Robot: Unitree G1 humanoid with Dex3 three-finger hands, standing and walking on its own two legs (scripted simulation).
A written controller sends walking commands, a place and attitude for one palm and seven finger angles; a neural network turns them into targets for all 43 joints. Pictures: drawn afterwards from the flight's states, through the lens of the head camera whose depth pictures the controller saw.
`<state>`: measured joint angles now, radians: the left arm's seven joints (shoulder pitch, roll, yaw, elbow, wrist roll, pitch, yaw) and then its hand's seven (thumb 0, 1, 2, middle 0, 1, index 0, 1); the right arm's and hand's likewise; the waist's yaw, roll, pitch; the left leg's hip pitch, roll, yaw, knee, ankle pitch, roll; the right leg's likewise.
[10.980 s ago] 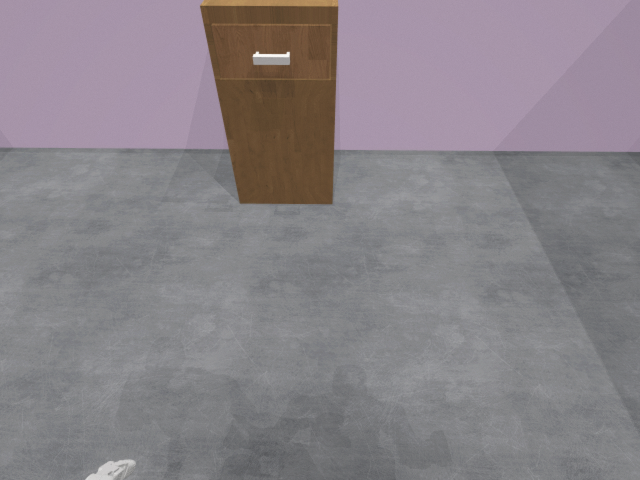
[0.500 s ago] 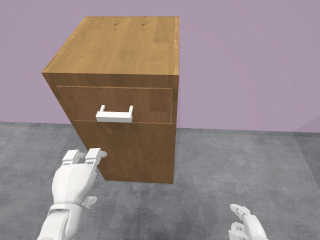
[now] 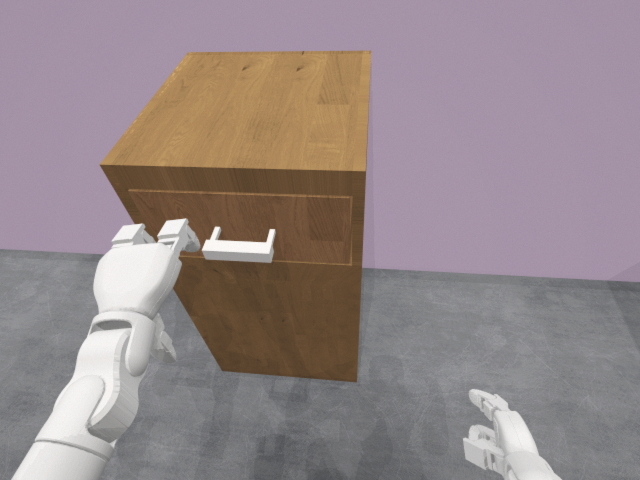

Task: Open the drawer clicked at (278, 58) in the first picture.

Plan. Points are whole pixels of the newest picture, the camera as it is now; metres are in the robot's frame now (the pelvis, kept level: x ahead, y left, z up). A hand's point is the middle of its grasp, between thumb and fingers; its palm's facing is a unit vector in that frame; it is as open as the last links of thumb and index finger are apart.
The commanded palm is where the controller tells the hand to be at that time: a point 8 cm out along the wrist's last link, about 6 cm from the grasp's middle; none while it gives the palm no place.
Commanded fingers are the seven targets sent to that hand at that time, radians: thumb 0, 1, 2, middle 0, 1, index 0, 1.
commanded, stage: raise the hand with hooked fingers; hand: left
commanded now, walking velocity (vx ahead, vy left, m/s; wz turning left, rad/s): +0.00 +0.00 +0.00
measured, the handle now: (241, 242) +0.51 +0.22 -0.06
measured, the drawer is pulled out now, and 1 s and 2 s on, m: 0.00 0.00 0.00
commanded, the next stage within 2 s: move the hooked fingers above the handle in 0.46 s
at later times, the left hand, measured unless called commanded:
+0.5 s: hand (160, 297) +0.30 +0.24 +0.08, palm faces +0.11 -0.07 -0.99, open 13.8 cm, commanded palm +0.26 +0.24 +0.14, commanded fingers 0.00 -0.50 0.30 -0.30 -1.20 -0.30 -1.20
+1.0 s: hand (183, 277) +0.35 +0.24 +0.05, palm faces +0.00 -0.07 -1.00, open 13.9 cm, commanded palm +0.32 +0.24 +0.11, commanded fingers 0.00 -0.50 0.30 -0.30 -1.20 -0.30 -1.20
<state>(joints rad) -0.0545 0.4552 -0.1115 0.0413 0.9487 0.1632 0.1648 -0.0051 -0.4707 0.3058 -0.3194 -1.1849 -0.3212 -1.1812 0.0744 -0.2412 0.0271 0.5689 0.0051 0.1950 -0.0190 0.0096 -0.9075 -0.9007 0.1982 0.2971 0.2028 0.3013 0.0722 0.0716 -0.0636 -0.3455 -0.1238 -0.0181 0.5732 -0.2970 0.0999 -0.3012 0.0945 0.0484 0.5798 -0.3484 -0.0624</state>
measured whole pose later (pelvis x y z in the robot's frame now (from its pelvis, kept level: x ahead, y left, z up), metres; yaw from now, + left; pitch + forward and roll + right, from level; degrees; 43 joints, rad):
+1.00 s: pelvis -0.01 +0.00 +0.00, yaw +1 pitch +8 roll -1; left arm -0.32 0.46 -0.11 0.37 0.96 0.03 0.15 -0.01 -0.49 0.30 -0.32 -1.20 -0.32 -1.20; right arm 0.17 -0.25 -0.01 0.61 0.02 0.19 -0.03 0.01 -0.91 -0.90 0.20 0.30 0.20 0.30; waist 0.04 0.05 -0.07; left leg -0.46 -0.12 -0.03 0.61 -0.29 0.10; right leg -0.41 0.10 0.03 0.61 -0.34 -0.06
